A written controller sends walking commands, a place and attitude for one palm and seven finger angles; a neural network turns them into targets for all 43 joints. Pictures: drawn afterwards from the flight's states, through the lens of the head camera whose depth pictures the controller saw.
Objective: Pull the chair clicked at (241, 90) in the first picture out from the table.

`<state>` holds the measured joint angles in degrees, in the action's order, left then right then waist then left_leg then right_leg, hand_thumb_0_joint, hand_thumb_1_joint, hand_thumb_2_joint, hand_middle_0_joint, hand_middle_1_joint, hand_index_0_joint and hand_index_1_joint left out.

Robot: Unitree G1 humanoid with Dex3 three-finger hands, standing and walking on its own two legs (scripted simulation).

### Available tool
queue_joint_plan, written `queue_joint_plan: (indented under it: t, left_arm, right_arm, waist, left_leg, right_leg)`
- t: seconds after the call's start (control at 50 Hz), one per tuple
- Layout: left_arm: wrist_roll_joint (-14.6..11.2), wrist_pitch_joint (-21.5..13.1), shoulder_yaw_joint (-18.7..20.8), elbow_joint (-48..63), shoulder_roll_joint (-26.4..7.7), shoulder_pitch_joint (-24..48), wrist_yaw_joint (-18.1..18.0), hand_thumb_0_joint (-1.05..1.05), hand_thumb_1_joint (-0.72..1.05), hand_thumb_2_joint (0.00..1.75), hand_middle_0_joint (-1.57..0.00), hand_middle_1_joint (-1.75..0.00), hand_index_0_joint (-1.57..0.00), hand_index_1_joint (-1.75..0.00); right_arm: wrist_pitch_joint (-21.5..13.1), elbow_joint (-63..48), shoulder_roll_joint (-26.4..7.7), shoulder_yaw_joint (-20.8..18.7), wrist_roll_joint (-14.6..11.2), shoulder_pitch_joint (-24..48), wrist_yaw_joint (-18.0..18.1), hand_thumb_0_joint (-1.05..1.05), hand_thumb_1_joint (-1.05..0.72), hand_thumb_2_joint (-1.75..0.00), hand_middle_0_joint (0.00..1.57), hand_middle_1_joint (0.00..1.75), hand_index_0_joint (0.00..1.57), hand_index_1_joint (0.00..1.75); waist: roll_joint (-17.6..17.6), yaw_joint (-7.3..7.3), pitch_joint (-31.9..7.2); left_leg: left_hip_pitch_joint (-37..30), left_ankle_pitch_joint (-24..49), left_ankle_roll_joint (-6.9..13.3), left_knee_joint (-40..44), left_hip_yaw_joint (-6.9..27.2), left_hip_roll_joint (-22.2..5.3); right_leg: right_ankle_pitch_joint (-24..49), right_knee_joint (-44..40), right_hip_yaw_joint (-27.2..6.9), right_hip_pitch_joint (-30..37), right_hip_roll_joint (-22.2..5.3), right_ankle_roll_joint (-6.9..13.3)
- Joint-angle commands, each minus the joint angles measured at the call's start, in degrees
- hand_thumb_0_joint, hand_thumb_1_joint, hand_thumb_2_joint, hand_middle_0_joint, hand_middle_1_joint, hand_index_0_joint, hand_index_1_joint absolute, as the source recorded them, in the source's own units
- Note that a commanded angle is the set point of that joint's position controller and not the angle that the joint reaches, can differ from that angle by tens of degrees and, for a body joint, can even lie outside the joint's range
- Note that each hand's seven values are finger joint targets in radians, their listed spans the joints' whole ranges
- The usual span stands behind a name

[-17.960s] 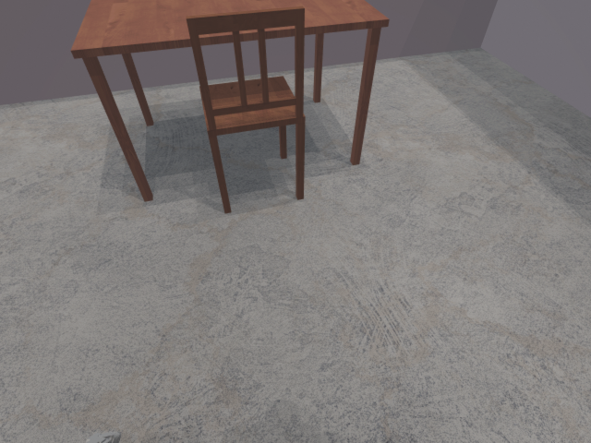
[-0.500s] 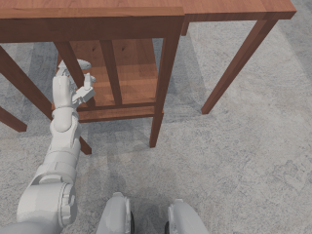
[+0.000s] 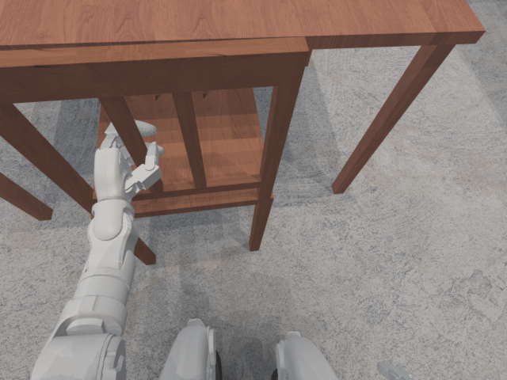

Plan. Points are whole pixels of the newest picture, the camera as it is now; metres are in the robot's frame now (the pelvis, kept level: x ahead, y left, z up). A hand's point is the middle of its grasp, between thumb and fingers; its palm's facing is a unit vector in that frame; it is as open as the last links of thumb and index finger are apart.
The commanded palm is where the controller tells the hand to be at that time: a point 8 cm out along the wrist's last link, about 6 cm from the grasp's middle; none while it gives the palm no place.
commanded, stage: step backward, pulling the chair out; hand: left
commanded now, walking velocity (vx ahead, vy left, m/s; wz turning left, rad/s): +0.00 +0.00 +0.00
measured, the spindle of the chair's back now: (138, 151) +0.46 +0.18 +0.02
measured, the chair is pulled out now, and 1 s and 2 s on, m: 0.01 0.12 0.19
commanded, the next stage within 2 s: none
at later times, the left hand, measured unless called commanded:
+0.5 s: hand (158, 172) +0.42 +0.14 +0.04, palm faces +0.05 -0.99 -0.13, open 5.4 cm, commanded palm +0.40 +0.19 +0.03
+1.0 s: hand (165, 228) +0.33 +0.12 +0.04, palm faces +0.05 -0.99 -0.14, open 5.3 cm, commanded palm +0.32 +0.17 +0.04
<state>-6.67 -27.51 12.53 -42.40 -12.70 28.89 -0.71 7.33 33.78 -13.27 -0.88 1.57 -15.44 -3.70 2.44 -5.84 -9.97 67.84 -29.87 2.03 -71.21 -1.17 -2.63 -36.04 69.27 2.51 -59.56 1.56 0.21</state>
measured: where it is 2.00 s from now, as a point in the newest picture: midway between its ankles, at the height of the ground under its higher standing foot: outside the picture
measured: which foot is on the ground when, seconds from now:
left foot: down 0.00-1.00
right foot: down 0.00-1.00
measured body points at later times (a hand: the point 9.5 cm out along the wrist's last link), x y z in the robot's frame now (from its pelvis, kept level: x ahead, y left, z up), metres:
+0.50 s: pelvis +0.01 +0.00 +0.09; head +0.12 +0.01 +0.53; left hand +0.41 +0.19 +0.05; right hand +0.06 -0.27 -0.03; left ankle +0.02 +0.10 -0.63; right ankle -0.04 -0.12 -0.62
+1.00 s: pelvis -0.06 -0.01 +0.10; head +0.04 -0.02 +0.53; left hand +0.32 +0.17 +0.05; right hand +0.02 -0.27 -0.04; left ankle +0.02 +0.10 -0.63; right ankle -0.04 -0.12 -0.63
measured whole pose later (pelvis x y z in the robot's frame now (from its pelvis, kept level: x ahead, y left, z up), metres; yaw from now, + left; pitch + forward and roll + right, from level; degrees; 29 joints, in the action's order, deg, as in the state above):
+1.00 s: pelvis -0.06 -0.01 +0.10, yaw +0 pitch +7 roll -2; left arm -4.9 -11.2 5.6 -61.5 -11.0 32.8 -5.0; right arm 1.1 41.0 -13.9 -0.4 -2.8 -12.3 5.9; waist 2.5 -4.9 5.9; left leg 32.2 -9.1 1.4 -34.1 -2.7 -2.4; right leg -15.3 34.2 1.7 -26.1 1.9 0.5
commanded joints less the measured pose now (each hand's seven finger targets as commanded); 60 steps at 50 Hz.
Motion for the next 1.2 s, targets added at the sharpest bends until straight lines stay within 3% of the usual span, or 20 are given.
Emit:
queue_joint_plan:
  t: [0.0, 0.08, 0.1, 0.14, 0.16, 0.18, 0.22, 0.26, 0.28, 0.3, 0.34, 0.46, 0.56, 0.66, 0.82, 0.96, 1.04, 1.1, 1.14, 1.18]
  left_arm:
    - [1.1, -4.6, -2.6, 11.5, -3.9, 10.6, 1.2, 0.00, 0.90, 0.90, -0.50, -1.45, -0.50, -1.45]
    - [1.6, -5.0, -4.9, 13.5, -2.1, 13.8, 0.4, 0.00, 0.90, 0.90, -0.50, -1.45, -0.50, -1.45]
    - [6.3, 2.2, 3.3, 22.4, -24.3, 27.9, -3.9, 0.00, 0.90, 0.90, -0.50, -1.45, -0.50, -1.45]
    - [6.4, 9.6, -1.0, 18.7, -17.1, 25.0, -6.1, 0.00, 0.90, 0.90, -0.50, -1.45, -0.50, -1.45]
    - [6.4, 13.2, -4.6, 9.5, -11.7, 17.8, -5.6, 0.00, 0.90, 0.90, -0.50, -1.45, -0.50, -1.45]
    - [5.9, 15.0, -6.4, 6.0, -9.4, 16.6, -5.9, 0.00, 0.90, 0.90, -0.50, -1.45, -0.50, -1.45]
    - [5.7, 16.1, -7.0, 1.2, -9.3, 19.7, -6.5, 0.00, 0.90, 0.90, -0.50, -1.45, -0.50, -1.45]
    - [6.0, 15.8, -6.2, -3.6, -10.1, 21.6, -6.7, 0.00, 0.90, 0.90, -0.50, -1.45, -0.50, -1.45]
    - [6.0, 15.7, -6.6, -6.4, -10.3, 21.8, -6.1, 0.00, 0.90, 0.90, -0.50, -1.45, -0.50, -1.45]
    - [5.8, 15.0, -6.0, -7.5, -10.4, 22.9, -6.0, 0.00, 0.90, 0.90, -0.50, -1.45, -0.50, -1.45]
    - [5.9, 14.2, -6.3, -9.2, -10.2, 24.0, -5.8, 0.00, 0.90, 0.90, -0.50, -1.45, -0.50, -1.45]
    - [5.6, 12.9, -6.7, -10.4, -9.4, 22.9, -4.1, 0.00, 0.90, 0.90, -0.50, -1.45, -0.50, -1.45]
    - [5.8, 12.3, -7.0, -7.4, -9.2, 19.3, -3.8, 0.00, 0.90, 0.90, -0.50, -1.45, -0.50, -1.45]
    - [5.4, 12.4, -6.6, -4.8, -10.4, 18.2, -3.9, 0.00, 0.90, 0.90, -0.50, -1.45, -0.50, -1.45]
    - [5.3, 12.4, -6.4, -5.7, -12.1, 19.9, -4.6, 0.00, 0.90, 0.90, -0.50, -1.45, -0.50, -1.45]
    - [4.4, 12.0, -8.2, -7.2, -10.4, 23.1, -4.9, 0.00, 0.90, 0.90, -0.50, -1.45, -0.50, -1.45]
    - [4.0, 11.4, -8.1, -8.9, -11.7, 24.1, -5.5, 0.00, 0.90, 0.90, -0.50, -1.45, -0.50, -1.45]
    - [4.1, 10.7, -8.6, -9.9, -12.1, 25.0, -6.1, 0.00, 0.90, 0.90, -0.50, -1.45, -0.50, -1.45]
    - [4.4, 10.4, -8.6, -10.4, -12.5, 23.8, -6.5, 0.00, 0.90, 0.90, -0.50, -1.45, -0.50, -1.45]
    - [4.5, 9.8, -9.1, -9.5, -11.6, 24.0, -6.5, 0.00, 0.90, 0.90, -0.50, -1.45, -0.50, -1.45]
  right_arm:
    - [-1.6, -3.8, -8.9, -3.3, 0.2, -6.9, 0.6, 0.00, -0.90, -0.90, 0.20, 0.30, 0.20, 0.30]
    - [-1.9, -3.4, -8.7, -3.4, 0.2, -6.7, 0.7, 0.00, -0.90, -0.90, 0.20, 0.30, 0.20, 0.30]
    - [1.7, -6.7, -9.8, -3.0, -3.3, -8.5, 3.0, 0.00, -0.90, -0.90, 0.20, 0.30, 0.20, 0.30]
    - [2.2, -7.5, -8.1, -2.0, -4.0, -8.0, 6.0, 0.00, -0.90, -0.90, 0.20, 0.30, 0.20, 0.30]
    - [2.7, -6.4, -8.1, -1.6, -4.1, -6.0, 6.5, 0.00, -0.90, -0.90, 0.20, 0.30, 0.20, 0.30]
    - [2.9, -5.6, -8.2, -1.4, -4.3, -6.3, 7.1, 0.00, -0.90, -0.90, 0.20, 0.30, 0.20, 0.30]
    - [3.1, -4.3, -8.7, -1.4, -4.5, -7.5, 8.1, 0.00, -0.90, -0.90, 0.20, 0.30, 0.20, 0.30]
    - [2.5, -2.4, -8.9, -1.2, -4.0, -7.6, 8.8, 0.00, -0.90, -0.90, 0.20, 0.30, 0.20, 0.30]
    - [1.9, -1.9, -9.0, -1.3, -4.1, -6.2, 8.8, 0.00, -0.90, -0.90, 0.20, 0.30, 0.20, 0.30]
    - [1.4, -0.8, -9.1, -1.5, -4.0, -7.2, 8.9, 0.00, -0.90, -0.90, 0.20, 0.30, 0.20, 0.30]
    - [0.5, 0.5, -9.1, -1.7, -3.9, -8.1, 9.0, 0.00, -0.90, -0.90, 0.20, 0.30, 0.20, 0.30]
    - [-2.6, 2.3, -9.1, -2.4, -3.8, -7.1, 9.3, 0.00, -0.90, -0.90, 0.20, 0.30, 0.20, 0.30]
    - [-3.5, 2.3, -9.2, -2.6, -3.7, -6.6, 9.3, 0.00, -0.90, -0.90, 0.20, 0.30, 0.20, 0.30]
    - [-3.8, 1.5, -9.4, -2.6, -4.2, -4.9, 9.7, 0.00, -0.90, -0.90, 0.20, 0.30, 0.20, 0.30]
    - [-5.7, 2.8, -10.2, -2.8, -4.2, -3.4, 10.1, 0.00, -0.90, -0.90, 0.20, 0.30, 0.20, 0.30]
    - [-9.0, 3.5, -9.4, -2.3, -4.3, -1.0, 10.4, 0.00, -0.90, -0.90, 0.20, 0.30, 0.20, 0.30]
    - [-10.9, 4.0, -9.5, -2.4, -4.7, -0.3, 10.8, 0.00, -0.90, -0.90, 0.20, 0.30, 0.20, 0.30]
    - [-12.4, 4.8, -9.6, -2.3, -5.1, 0.1, 10.9, 0.00, -0.90, -0.90, 0.20, 0.30, 0.20, 0.30]
    - [-13.0, 5.9, -9.9, -2.3, -5.0, 0.3, 11.2, 0.00, -0.90, -0.90, 0.20, 0.30, 0.20, 0.30]
    - [-13.6, 6.6, -9.9, -2.0, -4.8, 0.8, 11.5, 0.00, -0.90, -0.90, 0.20, 0.30, 0.20, 0.30]
  waist:
    - [2.1, -0.64, -27.0]
    - [3.0, -1.41, -27.6]
    - [7.8, 1.84, -40.9]
    - [8.6, 0.08, -34.3]
    - [7.7, 0.22, -25.1]
    - [3.9, 0.21, -21.2]
    - [-2.0, -0.23, -21.6]
    - [1.2, 0.01, -20.6]
    - [5.5, 0.32, -16.7]
    - [5.9, 0.80, -17.6]
    - [5.1, 0.65, -19.2]
    - [7.8, 1.23, -17.4]
    - [6.8, 1.35, -19.7]
    - [3.3, 1.39, -20.4]
    - [6.9, 1.76, -17.9]
    - [5.6, 2.00, -12.5]
    - [1.8, 1.75, -9.1]
    - [-3.8, 1.42, -6.1]
    - [-3.6, 1.93, -5.8]
    - [-3.9, 2.10, -7.4]
  left_leg:
    - [-30.7, 32.6, -1.1, 5.2, 3.9, 0.9]
    - [-33.0, 33.6, -1.3, 5.1, 4.5, 0.6]
    - [-48.2, 30.5, -0.1, 15.4, 2.3, -0.1]
    - [-51.1, 35.2, 0.1, 18.7, 3.2, 0.4]
    - [-45.9, 28.4, -0.5, 23.1, 5.5, -0.9]
    - [-43.9, 29.0, 0.6, 24.2, 5.8, -1.5]
    - [-47.0, 34.5, 1.2, 25.2, 4.8, -2.2]
    - [-49.3, 45.0, 1.2, 26.4, 4.3, -2.9]
    - [-48.3, 44.5, 0.6, 29.4, 6.1, -4.0]
    - [-51.3, 48.4, 0.9, 29.2, 6.4, -4.5]
    - [-55.5, 56.0, 0.9, 29.3, 6.0, -4.6]
    - [-62.5, 61.3, 1.1, 33.0, 7.8, -6.6]
    - [-64.8, 64.0, 0.5, 33.3, 6.8, -6.5]
    - [-60.6, 57.0, -0.5, 34.5, 4.9, -5.9]
    - [-62.5, 51.6, 0.7, 37.6, 7.4, -7.2]
    - [-55.1, 32.6, 1.6, 41.2, 9.4, -7.7]
    - [-51.6, 19.6, 0.4, 40.3, 7.6, -5.0]
    - [-52.3, 10.9, -1.7, 36.1, 3.7, -1.1]
    - [-54.3, 12.7, -2.7, 34.5, 2.8, 0.1]
    - [-54.6, 18.7, -2.3, 36.6, 3.6, -0.5]
  right_leg:
    - [33.1, -6.8, 0.3, 5.5, 1.3, 1.4]
    - [32.4, -6.9, 0.5, 4.2, 1.2, 1.5]
    - [37.7, -17.1, -4.2, 26.7, -2.2, 1.9]
    - [44.9, -20.6, -3.2, 26.5, -2.0, 1.3]
    - [33.5, -22.0, -1.8, 22.9, -2.5, 1.0]
    - [34.1, -23.2, -2.0, 25.1, -2.4, 0.5]
    - [41.7, -26.7, -2.8, 30.3, -3.2, -0.9]
    - [50.2, -27.5, -3.3, 32.7, -4.0, -1.5]
    - [43.0, -28.1, -3.0, 31.0, -4.5, -1.1]
    - [43.3, -28.7, -3.3, 31.7, -4.1, -1.1]
    - [48.3, -30.4, -3.5, 34.1, -3.9, -1.2]
    - [40.8, -34.6, -3.6, 34.0, -3.1, -0.9]
    - [47.8, -37.1, -4.3, 38.5, -4.0, -0.4]
    - [59.2, -38.1, -5.4, 45.8, -6.3, -0.1]
    - [40.3, -38.0, -4.6, 39.7, -4.2, -0.8]
    - [26.9, -37.7, -4.8, 39.8, -3.8, -0.7]
    - [21.0, -42.8, -7.8, 39.7, -6.7, -0.1]
    - [14.2, -49.9, -12.1, 37.1, -11.8, 1.2]
    - [16.3, -50.7, -12.2, 36.2, -14.0, 2.3]
    - [23.0, -48.0, -9.7, 38.9, -12.3, 1.1]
